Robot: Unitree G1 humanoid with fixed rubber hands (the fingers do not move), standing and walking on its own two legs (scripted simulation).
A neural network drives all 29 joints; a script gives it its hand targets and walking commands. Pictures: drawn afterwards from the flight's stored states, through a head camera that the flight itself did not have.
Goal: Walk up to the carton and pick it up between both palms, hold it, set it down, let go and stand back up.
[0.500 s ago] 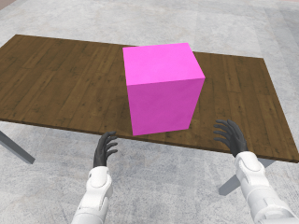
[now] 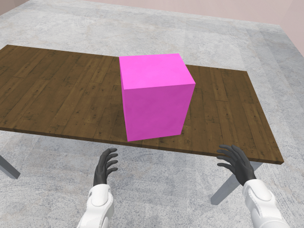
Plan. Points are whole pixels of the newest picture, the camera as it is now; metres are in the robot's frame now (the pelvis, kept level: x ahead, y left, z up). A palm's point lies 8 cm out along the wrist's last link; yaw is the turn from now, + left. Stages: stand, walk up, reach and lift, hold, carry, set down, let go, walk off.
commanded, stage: set down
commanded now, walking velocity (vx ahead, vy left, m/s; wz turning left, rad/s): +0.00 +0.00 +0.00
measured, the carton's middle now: (152, 98) +0.57 +0.01 +0.01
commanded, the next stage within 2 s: let go in 1.58 s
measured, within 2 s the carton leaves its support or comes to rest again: neither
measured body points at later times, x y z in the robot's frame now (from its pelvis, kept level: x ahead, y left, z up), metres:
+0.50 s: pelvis +0.03 +0.01 +0.00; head +0.06 +0.02 +0.45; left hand +0.23 +0.17 -0.04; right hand +0.26 -0.24 -0.02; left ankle +0.04 +0.15 -0.74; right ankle +0.06 -0.08 -0.74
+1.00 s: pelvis +0.04 +0.02 +0.00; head +0.08 +0.03 +0.45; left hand +0.24 +0.19 -0.06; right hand +0.25 -0.23 -0.04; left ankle +0.04 +0.15 -0.74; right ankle +0.06 -0.08 -0.74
